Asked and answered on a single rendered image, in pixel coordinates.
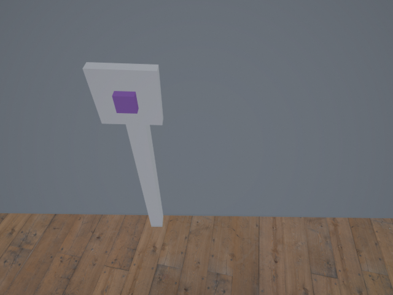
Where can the panel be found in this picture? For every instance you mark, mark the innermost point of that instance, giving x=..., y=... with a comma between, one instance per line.
x=144, y=79

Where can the button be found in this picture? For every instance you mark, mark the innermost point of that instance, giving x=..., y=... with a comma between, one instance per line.
x=125, y=102

